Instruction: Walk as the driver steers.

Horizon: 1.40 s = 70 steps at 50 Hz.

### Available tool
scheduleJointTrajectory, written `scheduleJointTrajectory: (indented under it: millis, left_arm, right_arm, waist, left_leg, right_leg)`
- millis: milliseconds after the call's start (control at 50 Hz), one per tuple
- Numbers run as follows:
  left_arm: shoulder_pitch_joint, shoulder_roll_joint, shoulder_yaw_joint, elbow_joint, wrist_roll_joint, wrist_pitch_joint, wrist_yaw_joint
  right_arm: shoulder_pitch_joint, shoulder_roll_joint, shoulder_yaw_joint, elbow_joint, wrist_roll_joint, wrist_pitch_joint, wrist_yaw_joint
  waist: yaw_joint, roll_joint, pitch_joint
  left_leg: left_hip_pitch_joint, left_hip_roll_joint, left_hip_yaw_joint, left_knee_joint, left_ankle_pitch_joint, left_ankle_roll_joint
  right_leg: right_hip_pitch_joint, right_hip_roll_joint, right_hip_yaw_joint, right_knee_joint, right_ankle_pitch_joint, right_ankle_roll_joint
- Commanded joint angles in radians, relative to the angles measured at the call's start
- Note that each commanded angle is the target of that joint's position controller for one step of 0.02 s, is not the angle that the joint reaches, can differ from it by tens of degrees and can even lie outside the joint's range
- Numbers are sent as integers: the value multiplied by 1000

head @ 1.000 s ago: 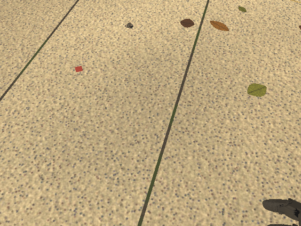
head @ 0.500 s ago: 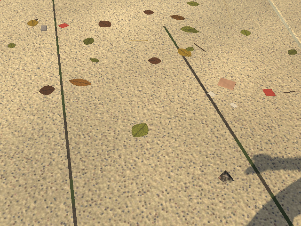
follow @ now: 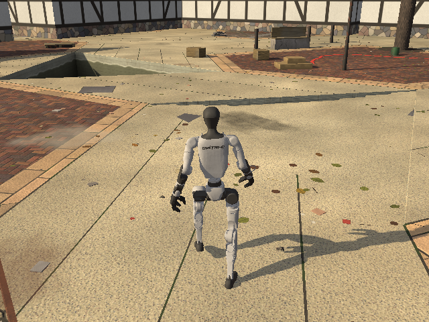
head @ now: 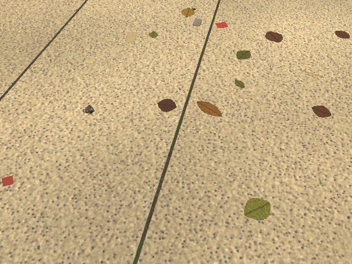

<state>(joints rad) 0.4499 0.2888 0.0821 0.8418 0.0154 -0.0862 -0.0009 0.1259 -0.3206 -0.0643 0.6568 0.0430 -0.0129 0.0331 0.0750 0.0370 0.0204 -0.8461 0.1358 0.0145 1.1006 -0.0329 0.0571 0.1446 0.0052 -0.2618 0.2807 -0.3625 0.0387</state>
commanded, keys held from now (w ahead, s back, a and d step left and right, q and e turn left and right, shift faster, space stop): w+q+shift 0.50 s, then shift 0.50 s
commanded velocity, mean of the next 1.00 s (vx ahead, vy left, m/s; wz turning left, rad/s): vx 0.70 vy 0.00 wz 0.67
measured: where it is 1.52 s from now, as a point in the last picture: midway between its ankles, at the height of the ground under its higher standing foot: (149, 206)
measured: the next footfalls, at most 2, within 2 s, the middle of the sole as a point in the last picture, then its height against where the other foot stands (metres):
left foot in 0.14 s outside the picture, level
right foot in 0.58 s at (175, 194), level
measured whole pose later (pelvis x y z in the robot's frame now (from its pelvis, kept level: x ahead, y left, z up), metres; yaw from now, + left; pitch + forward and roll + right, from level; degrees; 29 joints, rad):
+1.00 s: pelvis +0.69 +0.15 +0.01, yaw +40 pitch +0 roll -3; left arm 0.26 0.29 0.04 0.85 -0.01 -0.05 -0.02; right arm 0.03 -0.27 -0.01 0.64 -0.02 0.00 0.00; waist 0.08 0.02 0.07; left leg -0.38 0.01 -0.08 0.50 -0.09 0.01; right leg -0.17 0.04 -0.04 0.44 -0.26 0.00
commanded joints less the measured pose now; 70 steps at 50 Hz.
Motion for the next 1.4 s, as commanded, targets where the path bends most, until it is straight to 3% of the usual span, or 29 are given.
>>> scheduleJointTrajectory:
  millis: [20, 60, 100, 120, 140, 160, 180, 200, 240, 300, 380, 440, 520, 560, 580, 600, 620, 640, 660, 700, 780, 840, 960, 980, 1020, 1040, 1080, 1240, 1400]
  left_arm:
    - [-183, 158, 22, -103, -6, -22, 16]
    - [-168, 214, 34, -99, -8, -3, 21]
    - [-211, 290, 54, -115, -25, 25, 21]
    - [-258, 294, 57, -140, -36, 25, 17]
    - [-282, 208, 34, -137, -45, 7, 11]
    - [-193, -10, -28, -185, -10, -35, -5]
    - [-154, 15, -47, -260, -40, -80, -13]
    - [-300, 130, -25, -272, -63, -103, -11]
    - [-334, 98, -26, -269, -46, -94, 3]
    - [-284, 103, -12, -242, -14, -53, 7]
    - [-529, 32, -30, -327, 10, -41, 9]
    - [-621, 12, -26, -370, -12, -50, -8]
    - [-628, 92, 13, -382, -48, -68, -15]
    - [-488, 142, 44, -348, -30, -80, -8]
    - [-308, 162, 50, -317, -18, -80, -5]
    - [-120, 200, 42, -281, -7, -70, -3]
    - [-80, 251, 51, -228, 16, -71, -33]
    - [-136, 144, 35, -268, 12, -56, -39]
    - [-206, 69, 14, -283, 9, -38, -30]
    - [-275, 68, -5, -244, 4, -29, -30]
    - [-287, 90, -10, -156, -5, -34, -29]
    - [-319, 157, 6, -128, -21, -7, -18]
    - [-302, 149, -14, -76, -38, 18, -15]
    - [-275, 120, -26, -61, -34, 17, -16]
    - [-93, 48, -57, -35, 6, 15, -20]
    - [-128, 51, -62, -36, 0, 31, -13]
    - [-195, 89, -55, -42, 2, 59, -4]
    - [-213, 104, -54, -11, -2, 80, 13]
    - [-231, 96, -51, 34, -3, 103, 24]
  right_arm:
    - [-33, 8, 16, -69, -5, -11, 34]
    - [-29, -50, -7, -80, 0, -19, 44]
    - [180, -137, -50, -51, 21, 0, 36]
    - [410, -219, -92, 12, 13, 17, 26]
    - [535, -255, -114, 67, 19, 31, 3]
    - [437, -292, -100, 56, 1, 26, 4]
    - [356, -228, -68, -19, -37, -14, 10]
    - [352, -154, -59, -35, -34, -41, 14]
    - [259, -125, -48, -29, -35, -82, 26]
    - [162, -105, -38, -51, -28, -86, -3]
    - [233, -70, -27, -12, -9, -74, -48]
    - [277, -88, -38, 18, -5, -60, -48]
    - [296, -74, -48, 59, 5, -48, -63]
    - [293, -88, -61, 66, -10, -30, -70]
    - [235, -84, -53, 39, -27, -26, -62]
    - [230, 20, -19, -4, -67, -25, -54]
    - [489, 55, 2, 1, 0, -28, -47]
    - [470, -55, -7, 45, 5, -11, -53]
    - [274, -99, -13, 2, -6, -3, -51]
    - [97, -102, -19, -51, -44, -6, -54]
    - [107, 4, 12, -55, -34, -8, -49]
    - [82, -2, 23, -45, -39, -2, -44]
    - [-26, -52, 11, -58, -57, 5, -30]
    - [-31, -69, 6, -61, -64, 5, -35]
    - [-58, -104, 10, -86, -80, 19, -51]
    - [-79, -32, 27, -78, -71, 25, -44]
    - [-130, -31, 26, -72, -60, 26, -26]
    - [-84, -34, 17, -8, -55, 2, -23]
    - [-79, -34, 5, 67, -51, 7, -31]
  waist:
    - [-89, -45, 183]
    - [-117, -70, 120]
    - [-259, -162, -20]
    - [-363, -160, -139]
    - [-402, -22, -135]
    - [-205, 385, -89]
    - [-140, 352, -306]
    - [-186, 116, -190]
    - [-76, -137, -31]
    - [-11, -107, 33]
    - [-110, -58, 111]
    - [-174, 3, 80]
    - [-168, 70, 64]
    - [-96, 95, -35]
    - [9, 117, -169]
    - [39, -26, -358]
    - [-78, -574, -550]
    - [-43, -356, -525]
    - [-2, -223, -348]
    - [-34, -42, -134]
    - [-97, -103, -100]
    - [-100, -115, -161]
    - [-90, -122, -107]
    - [-88, -108, -100]
    - [-1, 103, -221]
    - [-26, 101, -220]
    - [-29, 60, -124]
    - [-48, -1, -134]
    - [-46, -19, -101]
  left_leg:
    - [102, 5, 40, -194, 108, 43]
    - [258, -101, 162, -259, 84, 76]
    - [517, -178, 190, -231, -64, 118]
    - [834, -197, 147, -265, -97, 156]
    - [1083, -177, 29, -373, -59, 193]
    - [1173, -105, -299, -444, -64, 301]
    - [1255, 90, -851, -755, -564, 447]
    - [1137, 102, -918, -895, -699, 367]
    - [832, 67, -830, -894, -605, 303]
    - [594, -53, -587, -903, -395, 277]
    - [458, -159, -390, -899, -146, 230]
    - [444, -166, -393, -881, -184, 177]
    - [678, -121, -473, -754, -98, 137]
    - [819, -132, -447, -534, 328, 84]
    - [781, -150, -409, -314, 427, 38]
    - [563, -205, -345, 33, -46, -2]
    - [240, -343, -289, 395, -651, -65]
    - [186, -219, -310, 466, -552, -78]
    - [173, -187, -239, 430, -483, -90]
    - [218, -138, -183, 291, -448, -98]
    - [323, -105, -136, -73, -445, -98]
    - [486, -108, -91, -288, -207, -95]
    - [677, -136, -66, -609, 14, -32]
    - [736, -111, -94, -677, 85, -6]
    - [909, 137, -326, -631, 470, 148]
    - [832, 113, -338, -653, 274, 169]
    - [711, -4, -263, -665, 2, 85]
    - [726, -51, -208, -585, 310, 66]
    - [686, -73, -187, -612, 192, 54]
  right_leg:
    - [-199, -257, -6, -174, 580, -99]
    - [-110, -249, -36, -68, 1088, -86]
    - [-66, -279, -27, 244, 1497, -93]
    - [-187, -270, 11, 518, 1475, -99]
    - [-419, -142, 28, 919, 829, -50]
    - [-767, 73, 150, 1353, -226, -13]
    - [-960, 90, 388, 1419, -220, -53]
    - [-974, 33, 420, 1315, -111, -101]
    - [-876, -32, 431, 1119, 14, -103]
    - [-739, -83, 435, 926, 74, -38]
    - [-676, -37, 343, 530, 330, 34]
    - [-551, 24, 315, 316, 489, 45]
    - [-546, 25, 367, 163, 472, 30]
    - [-426, 56, 312, 132, 461, -16]
    - [-205, -3, 322, 166, 544, -58]
    - [150, -197, 505, 333, 753, -99]
    - [436, -492, 1108, 204, 708, -369]
    - [369, -441, 1121, 154, 392, -337]
    - [203, -364, 883, 131, 445, -294]
    - [-116, -284, 659, 116, 805, -263]
    - [-264, -234, 497, 49, 1014, -273]
    - [-330, -223, 397, 20, 988, -274]
    - [-379, -190, 372, 75, 547, -196]
    - [-403, -159, 363, 111, 457, -155]
    - [-492, -52, 270, 242, -16, -43]
    - [-449, -62, 275, 219, -18, -16]
    - [-420, -49, 254, 178, 73, -4]
    - [-344, -65, 265, 164, 225, -11]
    - [-316, -62, 259, 143, 204, -16]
